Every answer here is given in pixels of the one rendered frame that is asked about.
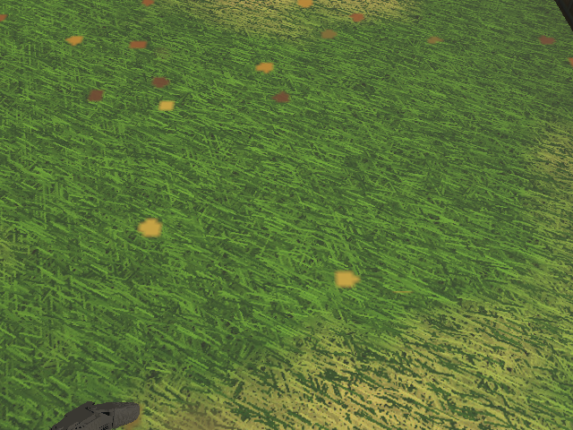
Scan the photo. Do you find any left robot hand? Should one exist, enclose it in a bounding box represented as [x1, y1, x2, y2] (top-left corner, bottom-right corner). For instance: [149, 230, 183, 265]
[49, 401, 140, 430]

